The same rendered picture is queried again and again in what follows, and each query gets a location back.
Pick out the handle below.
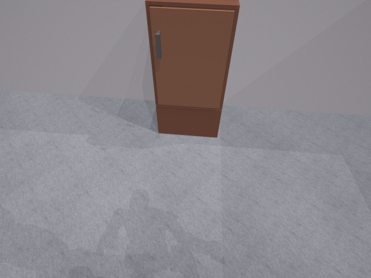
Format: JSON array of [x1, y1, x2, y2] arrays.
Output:
[[155, 31, 162, 59]]

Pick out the cupboard door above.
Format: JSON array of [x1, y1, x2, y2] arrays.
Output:
[[149, 6, 235, 109]]

